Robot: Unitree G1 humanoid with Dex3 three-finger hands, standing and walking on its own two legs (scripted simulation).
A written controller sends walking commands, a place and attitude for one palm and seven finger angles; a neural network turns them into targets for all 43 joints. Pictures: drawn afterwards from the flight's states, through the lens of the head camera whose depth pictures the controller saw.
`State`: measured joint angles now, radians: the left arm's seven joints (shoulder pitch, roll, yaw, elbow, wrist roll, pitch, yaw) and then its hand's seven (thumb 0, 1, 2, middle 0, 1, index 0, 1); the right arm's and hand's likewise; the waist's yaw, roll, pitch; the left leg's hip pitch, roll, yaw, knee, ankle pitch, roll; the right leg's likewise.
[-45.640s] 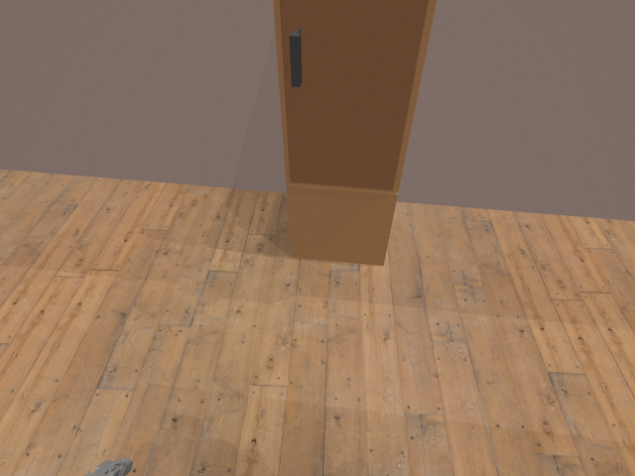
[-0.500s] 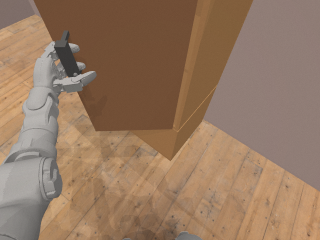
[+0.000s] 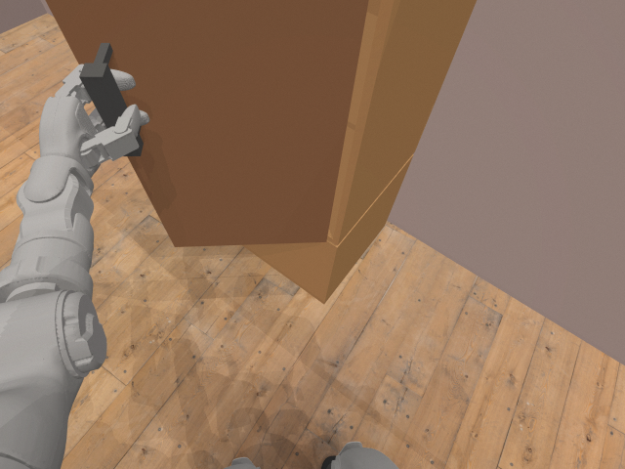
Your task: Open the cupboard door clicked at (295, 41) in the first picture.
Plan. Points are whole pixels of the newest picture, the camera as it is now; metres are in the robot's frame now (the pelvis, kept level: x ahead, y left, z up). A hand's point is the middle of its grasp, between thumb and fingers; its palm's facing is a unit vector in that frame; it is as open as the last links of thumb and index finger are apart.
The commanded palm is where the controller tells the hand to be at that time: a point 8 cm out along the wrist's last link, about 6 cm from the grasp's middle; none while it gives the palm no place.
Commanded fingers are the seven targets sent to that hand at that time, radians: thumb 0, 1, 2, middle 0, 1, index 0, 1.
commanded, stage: pull the door open along its arc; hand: left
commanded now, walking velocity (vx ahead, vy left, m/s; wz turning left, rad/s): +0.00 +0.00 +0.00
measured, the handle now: (119, 102) +0.56 +0.21 +0.12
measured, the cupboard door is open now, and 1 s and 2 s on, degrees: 41 51 84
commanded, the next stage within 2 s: open thumb and fingers to let go in 1.76 s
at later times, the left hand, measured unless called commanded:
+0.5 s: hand (133, 174) +0.44 +0.17 +0.12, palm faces -0.03 -1.00 +0.01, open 6.3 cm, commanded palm +0.42 +0.23 +0.12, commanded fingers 0.00 0.90 0.90 -0.40 -1.35 -0.40 -1.35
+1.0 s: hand (151, 159) +0.46 +0.16 +0.12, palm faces +0.47 -0.88 -0.01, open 5.7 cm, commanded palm +0.41 +0.19 +0.12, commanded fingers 0.00 0.90 0.90 -0.40 -1.35 -0.40 -1.35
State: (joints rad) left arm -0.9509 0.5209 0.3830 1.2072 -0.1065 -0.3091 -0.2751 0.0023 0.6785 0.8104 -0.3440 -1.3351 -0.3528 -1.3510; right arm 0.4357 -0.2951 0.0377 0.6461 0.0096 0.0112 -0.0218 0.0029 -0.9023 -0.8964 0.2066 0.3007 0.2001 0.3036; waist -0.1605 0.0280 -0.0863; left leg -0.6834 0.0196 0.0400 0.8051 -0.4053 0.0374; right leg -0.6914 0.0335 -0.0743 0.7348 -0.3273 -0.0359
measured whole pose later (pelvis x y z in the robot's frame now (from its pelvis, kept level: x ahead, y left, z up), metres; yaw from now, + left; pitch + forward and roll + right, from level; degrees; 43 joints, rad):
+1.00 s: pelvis -0.01 -0.02 +0.01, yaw +1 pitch +12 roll -1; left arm -0.75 0.18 0.32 0.92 0.00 -0.26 0.40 -0.02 0.73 0.83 -0.35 -1.35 -0.34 -1.35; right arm 0.39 -0.23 0.00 0.72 -0.05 -0.01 -0.01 0.01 -0.90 -0.90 0.21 0.30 0.20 0.30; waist -0.10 0.04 -0.09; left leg -0.57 0.01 0.03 0.73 -0.37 0.02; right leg -0.59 0.03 -0.08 0.69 -0.31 -0.05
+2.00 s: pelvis +0.03 -0.03 +0.02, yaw +4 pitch +3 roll +1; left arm 0.08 -0.09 -0.23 -0.14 0.03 0.13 0.51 0.01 0.61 0.78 -0.35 -1.30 -0.36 -1.34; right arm 0.15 -0.17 0.04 0.58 -0.04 0.14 -0.01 0.01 -0.90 -0.90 0.20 0.30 0.20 0.30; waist 0.02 0.06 -0.05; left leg -0.30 0.00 -0.01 0.65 -0.39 -0.01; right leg -0.32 0.02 -0.11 0.65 -0.38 -0.07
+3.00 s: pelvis -0.02 +0.00 +0.02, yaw +3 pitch -1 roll +0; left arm -0.13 0.09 -0.20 0.16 -0.07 -0.05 0.03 -0.02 -0.50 0.30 -0.20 -0.38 -0.11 -0.38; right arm 0.22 -0.20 0.06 0.58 0.02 0.05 -0.05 0.01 -0.90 -0.90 0.21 0.30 0.20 0.30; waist 0.03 0.04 -0.02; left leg -0.29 -0.04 0.02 0.63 -0.33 0.04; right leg -0.31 -0.01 -0.09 0.62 -0.30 -0.03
